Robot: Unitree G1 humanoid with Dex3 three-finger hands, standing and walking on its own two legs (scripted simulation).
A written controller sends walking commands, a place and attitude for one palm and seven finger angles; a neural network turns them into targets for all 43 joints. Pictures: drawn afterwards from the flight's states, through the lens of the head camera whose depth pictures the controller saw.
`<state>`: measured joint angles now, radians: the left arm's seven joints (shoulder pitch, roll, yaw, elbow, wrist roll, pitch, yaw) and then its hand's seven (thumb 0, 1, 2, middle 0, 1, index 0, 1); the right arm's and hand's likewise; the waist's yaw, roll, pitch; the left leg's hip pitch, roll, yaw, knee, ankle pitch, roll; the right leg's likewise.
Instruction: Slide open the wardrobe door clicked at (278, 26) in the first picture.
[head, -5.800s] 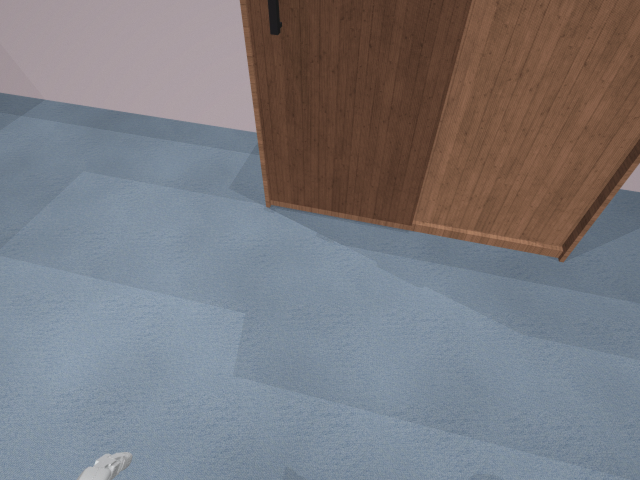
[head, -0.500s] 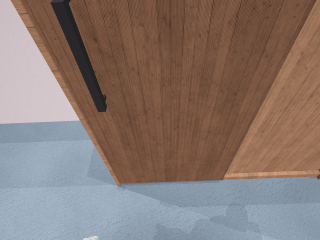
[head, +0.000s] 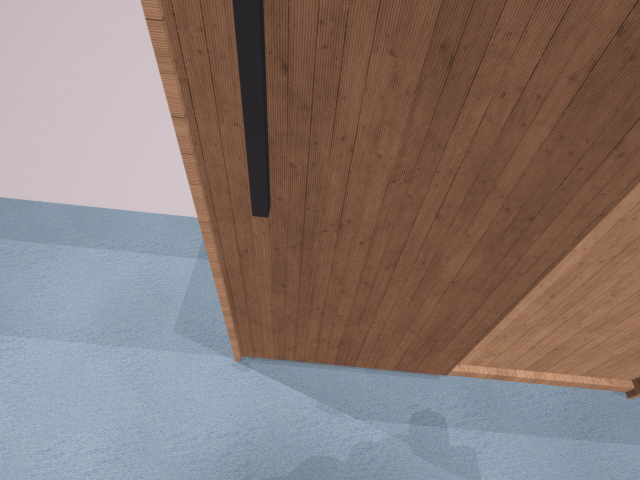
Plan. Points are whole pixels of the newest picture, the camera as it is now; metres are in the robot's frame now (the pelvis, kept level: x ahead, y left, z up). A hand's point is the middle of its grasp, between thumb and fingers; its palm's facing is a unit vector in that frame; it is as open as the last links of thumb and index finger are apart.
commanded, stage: come to a stop and stand still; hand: left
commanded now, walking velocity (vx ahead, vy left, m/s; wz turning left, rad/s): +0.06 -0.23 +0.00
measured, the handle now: (259, 114) +0.49 +0.14 +0.18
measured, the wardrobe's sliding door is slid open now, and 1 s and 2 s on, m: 0.00 0.00 0.00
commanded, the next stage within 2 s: look again from close up in 1.44 s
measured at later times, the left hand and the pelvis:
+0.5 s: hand out of the picture +0.03 +0.13 -0.15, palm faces -0.01 -0.97 -0.24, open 7.3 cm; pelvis -0.03 -0.05 +0.01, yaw -1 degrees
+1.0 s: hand out of the picture -0.06 +0.10 -0.17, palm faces +0.02 -0.99 -0.17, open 7.4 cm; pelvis -0.04 -0.05 +0.01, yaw -2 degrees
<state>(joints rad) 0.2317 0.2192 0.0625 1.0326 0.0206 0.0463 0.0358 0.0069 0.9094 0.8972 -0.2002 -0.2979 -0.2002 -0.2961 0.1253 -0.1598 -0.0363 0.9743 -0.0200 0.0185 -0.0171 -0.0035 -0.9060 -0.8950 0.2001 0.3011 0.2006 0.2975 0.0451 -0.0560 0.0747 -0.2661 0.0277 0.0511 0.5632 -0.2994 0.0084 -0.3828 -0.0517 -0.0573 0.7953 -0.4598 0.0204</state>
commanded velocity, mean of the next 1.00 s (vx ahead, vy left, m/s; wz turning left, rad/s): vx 0.01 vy -0.02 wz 0.00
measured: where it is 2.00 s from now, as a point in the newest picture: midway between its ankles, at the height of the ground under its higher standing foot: outside the picture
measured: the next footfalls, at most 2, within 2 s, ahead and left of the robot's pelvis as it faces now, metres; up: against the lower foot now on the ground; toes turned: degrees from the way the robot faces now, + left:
right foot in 0.36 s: -0.03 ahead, -0.16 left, +0.00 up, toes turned -4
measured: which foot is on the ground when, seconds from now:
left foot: down 0.00-1.00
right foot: up 0.00-0.34, down 0.36-1.00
